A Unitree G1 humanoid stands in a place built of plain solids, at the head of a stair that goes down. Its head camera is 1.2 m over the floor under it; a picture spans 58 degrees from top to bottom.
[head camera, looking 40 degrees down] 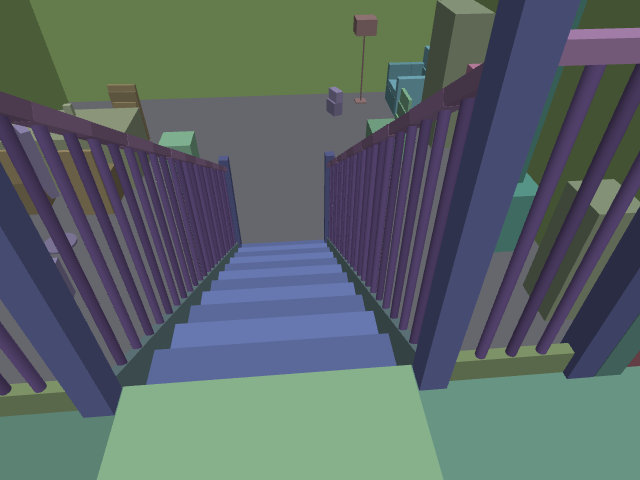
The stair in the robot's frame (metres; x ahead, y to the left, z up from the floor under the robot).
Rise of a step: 0.17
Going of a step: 0.26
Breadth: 0.90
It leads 5 degrees to the left of straight ahead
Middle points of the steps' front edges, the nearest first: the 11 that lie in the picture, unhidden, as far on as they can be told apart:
0.77 0.16 0.00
1.03 0.18 -0.17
1.28 0.20 -0.33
1.54 0.22 -0.50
1.80 0.25 -0.67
2.06 0.27 -0.84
2.31 0.29 -1.01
2.57 0.31 -1.17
2.83 0.33 -1.34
3.09 0.36 -1.51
3.34 0.38 -1.68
